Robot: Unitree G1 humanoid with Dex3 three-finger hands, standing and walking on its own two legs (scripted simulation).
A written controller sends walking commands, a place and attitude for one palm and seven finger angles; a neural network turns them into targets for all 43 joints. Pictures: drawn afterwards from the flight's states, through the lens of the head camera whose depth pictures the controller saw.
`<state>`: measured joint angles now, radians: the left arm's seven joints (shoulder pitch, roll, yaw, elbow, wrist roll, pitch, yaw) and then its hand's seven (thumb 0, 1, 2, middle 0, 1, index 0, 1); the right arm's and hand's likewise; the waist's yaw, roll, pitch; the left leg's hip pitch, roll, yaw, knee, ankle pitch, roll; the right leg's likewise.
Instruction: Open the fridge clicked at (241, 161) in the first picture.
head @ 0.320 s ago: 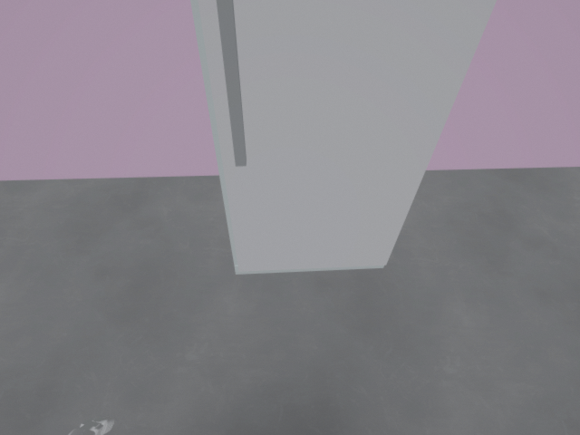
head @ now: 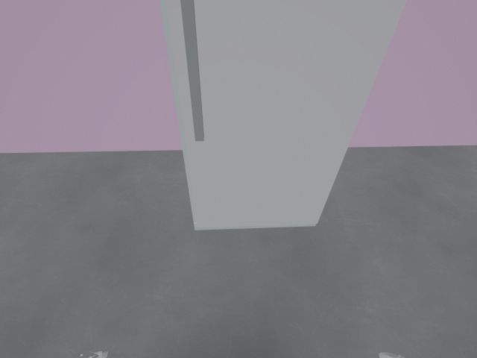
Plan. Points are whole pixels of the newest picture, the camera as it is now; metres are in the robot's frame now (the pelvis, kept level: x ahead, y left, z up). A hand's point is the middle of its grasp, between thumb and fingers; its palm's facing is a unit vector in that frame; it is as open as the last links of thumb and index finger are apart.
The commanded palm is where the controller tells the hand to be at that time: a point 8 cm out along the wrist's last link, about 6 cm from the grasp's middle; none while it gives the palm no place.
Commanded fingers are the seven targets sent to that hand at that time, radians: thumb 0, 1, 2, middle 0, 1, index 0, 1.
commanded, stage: stand and wait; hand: left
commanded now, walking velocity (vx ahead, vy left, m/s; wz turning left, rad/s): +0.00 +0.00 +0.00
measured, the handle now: (193, 58) +0.76 +0.17 +0.14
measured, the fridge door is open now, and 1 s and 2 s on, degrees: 0 0 0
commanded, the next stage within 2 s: look at it before walking up in 0.52 s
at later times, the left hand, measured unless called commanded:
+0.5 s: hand out of the picture +0.06 +0.23 -0.15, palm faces -0.04 -0.94 -0.33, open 7.4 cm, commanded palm none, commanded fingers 0.00 0.90 0.90 -0.20 -0.30 -0.20 -0.30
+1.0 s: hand out of the picture +0.08 +0.22 -0.15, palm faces -0.03 -0.94 -0.33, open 7.4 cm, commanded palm none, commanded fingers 0.00 0.90 0.90 -0.20 -0.30 -0.20 -0.30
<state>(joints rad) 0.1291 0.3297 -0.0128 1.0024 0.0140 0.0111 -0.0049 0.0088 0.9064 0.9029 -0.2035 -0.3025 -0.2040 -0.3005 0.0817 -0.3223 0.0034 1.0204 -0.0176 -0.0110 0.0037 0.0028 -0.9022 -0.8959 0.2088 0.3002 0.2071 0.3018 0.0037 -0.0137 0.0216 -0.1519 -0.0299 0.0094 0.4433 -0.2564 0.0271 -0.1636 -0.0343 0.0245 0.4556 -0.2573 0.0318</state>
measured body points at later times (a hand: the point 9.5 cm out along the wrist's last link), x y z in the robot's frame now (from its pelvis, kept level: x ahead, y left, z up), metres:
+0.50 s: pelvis -0.01 -0.01 +0.00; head -0.01 -0.02 +0.45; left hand +0.06 +0.28 -0.13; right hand +0.05 -0.31 -0.13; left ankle -0.01 +0.10 -0.74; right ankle -0.01 -0.14 -0.74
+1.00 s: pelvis -0.01 -0.02 +0.01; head +0.00 -0.02 +0.45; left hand +0.08 +0.27 -0.12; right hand +0.07 -0.32 -0.13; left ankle -0.01 +0.10 -0.74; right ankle -0.01 -0.14 -0.74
